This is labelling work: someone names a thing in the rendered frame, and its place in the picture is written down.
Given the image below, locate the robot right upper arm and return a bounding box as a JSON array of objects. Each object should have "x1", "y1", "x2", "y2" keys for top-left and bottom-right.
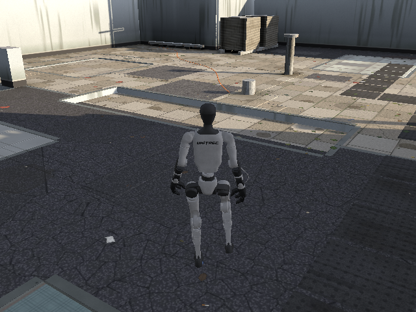
[{"x1": 222, "y1": 131, "x2": 238, "y2": 168}]

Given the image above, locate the left robot foot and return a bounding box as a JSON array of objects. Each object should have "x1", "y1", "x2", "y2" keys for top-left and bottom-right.
[{"x1": 194, "y1": 251, "x2": 203, "y2": 268}]

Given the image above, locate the left robot shin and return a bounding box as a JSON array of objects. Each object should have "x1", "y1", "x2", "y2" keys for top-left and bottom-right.
[{"x1": 190, "y1": 218, "x2": 201, "y2": 259}]

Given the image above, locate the right robot forearm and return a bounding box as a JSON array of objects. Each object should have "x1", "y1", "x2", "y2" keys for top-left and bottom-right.
[{"x1": 232, "y1": 158, "x2": 245, "y2": 189}]

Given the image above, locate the robot left hand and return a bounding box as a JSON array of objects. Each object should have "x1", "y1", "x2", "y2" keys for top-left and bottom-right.
[{"x1": 170, "y1": 181, "x2": 185, "y2": 195}]

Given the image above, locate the robot left upper arm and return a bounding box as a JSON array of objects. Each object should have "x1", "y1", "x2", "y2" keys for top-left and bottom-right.
[{"x1": 177, "y1": 131, "x2": 194, "y2": 167}]

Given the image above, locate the left robot forearm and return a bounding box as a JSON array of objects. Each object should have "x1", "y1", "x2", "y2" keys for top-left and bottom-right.
[{"x1": 172, "y1": 157, "x2": 184, "y2": 183}]

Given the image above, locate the robot right hand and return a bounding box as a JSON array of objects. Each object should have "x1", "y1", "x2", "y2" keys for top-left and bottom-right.
[{"x1": 231, "y1": 187, "x2": 246, "y2": 204}]

